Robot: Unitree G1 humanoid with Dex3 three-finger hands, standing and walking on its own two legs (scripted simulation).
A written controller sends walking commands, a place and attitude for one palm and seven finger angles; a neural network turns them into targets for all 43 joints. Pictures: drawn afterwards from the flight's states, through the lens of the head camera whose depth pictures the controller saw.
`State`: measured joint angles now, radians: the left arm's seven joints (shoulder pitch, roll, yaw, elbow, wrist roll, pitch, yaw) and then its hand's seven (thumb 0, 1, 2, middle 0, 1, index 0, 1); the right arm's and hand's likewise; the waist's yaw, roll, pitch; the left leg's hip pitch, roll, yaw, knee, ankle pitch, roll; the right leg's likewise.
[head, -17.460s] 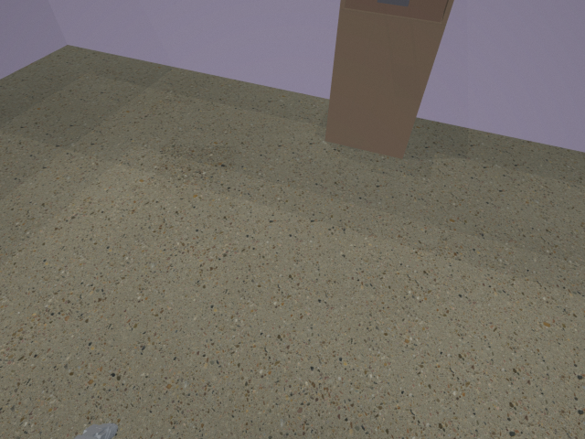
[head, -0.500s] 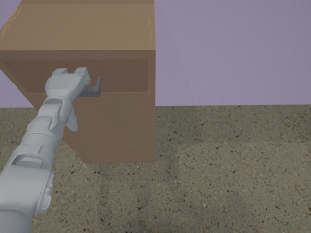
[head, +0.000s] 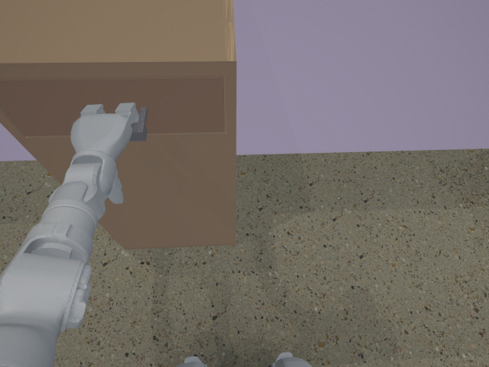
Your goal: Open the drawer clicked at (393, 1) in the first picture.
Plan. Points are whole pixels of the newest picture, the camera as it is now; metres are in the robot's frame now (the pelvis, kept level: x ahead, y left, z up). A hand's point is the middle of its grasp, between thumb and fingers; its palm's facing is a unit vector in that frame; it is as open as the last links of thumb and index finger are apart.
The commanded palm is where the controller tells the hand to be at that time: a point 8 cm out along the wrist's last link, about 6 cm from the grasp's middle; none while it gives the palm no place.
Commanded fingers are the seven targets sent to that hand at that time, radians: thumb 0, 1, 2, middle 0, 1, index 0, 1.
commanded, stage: lower the fingers behind the handle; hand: left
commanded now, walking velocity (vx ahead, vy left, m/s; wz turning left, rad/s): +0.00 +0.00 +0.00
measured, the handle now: (112, 122) +0.54 +0.21 +0.05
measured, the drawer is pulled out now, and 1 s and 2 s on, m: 0.00 0.00 0.07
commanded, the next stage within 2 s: close the thumb around the handle in 0.40 s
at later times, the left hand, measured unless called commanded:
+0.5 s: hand (112, 153) +0.49 +0.21 +0.02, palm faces -0.07 -0.03 -1.00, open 13.8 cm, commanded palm +0.47 +0.22 +0.08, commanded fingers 0.00 -0.44 0.32 -0.30 -1.21 -0.30 -1.21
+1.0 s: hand (111, 151) +0.49 +0.21 +0.02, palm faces -0.07 -0.03 -1.00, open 7.5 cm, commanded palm +0.47 +0.21 +0.08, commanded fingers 0.00 0.90 0.90 -0.40 -1.35 -0.40 -1.35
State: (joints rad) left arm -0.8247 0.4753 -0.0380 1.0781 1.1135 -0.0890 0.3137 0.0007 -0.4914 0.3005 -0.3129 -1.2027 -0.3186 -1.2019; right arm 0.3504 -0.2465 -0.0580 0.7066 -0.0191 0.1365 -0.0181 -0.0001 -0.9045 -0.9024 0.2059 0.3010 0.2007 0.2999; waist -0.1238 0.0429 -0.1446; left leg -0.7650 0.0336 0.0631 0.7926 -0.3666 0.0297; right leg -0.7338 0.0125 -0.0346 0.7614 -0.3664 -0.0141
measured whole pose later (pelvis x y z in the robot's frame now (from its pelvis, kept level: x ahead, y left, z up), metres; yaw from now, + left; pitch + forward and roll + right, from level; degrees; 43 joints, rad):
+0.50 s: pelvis +0.00 +0.00 +0.00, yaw +0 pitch +20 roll -1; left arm -0.83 0.49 -0.04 1.07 1.10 -0.09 0.29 0.00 -0.49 0.30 -0.31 -1.20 -0.32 -1.20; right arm 0.35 -0.25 -0.06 0.71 -0.02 0.13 -0.02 0.00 -0.90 -0.90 0.21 0.30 0.20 0.30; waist -0.12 0.04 -0.15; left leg -0.78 0.03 0.05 0.81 -0.38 0.03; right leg -0.75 0.01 -0.04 0.77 -0.37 -0.01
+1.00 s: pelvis +0.01 +0.00 +0.00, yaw +0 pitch +20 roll -2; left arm -0.82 0.49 -0.04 1.05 1.10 -0.09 0.29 0.00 0.42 0.69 -0.36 -1.30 -0.38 -1.30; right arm 0.36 -0.24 -0.06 0.70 -0.02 0.14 -0.02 0.00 -0.90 -0.90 0.21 0.30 0.20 0.30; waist -0.12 0.05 -0.15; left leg -0.78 0.04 0.06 0.81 -0.39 0.03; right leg -0.74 0.02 -0.03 0.76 -0.38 -0.01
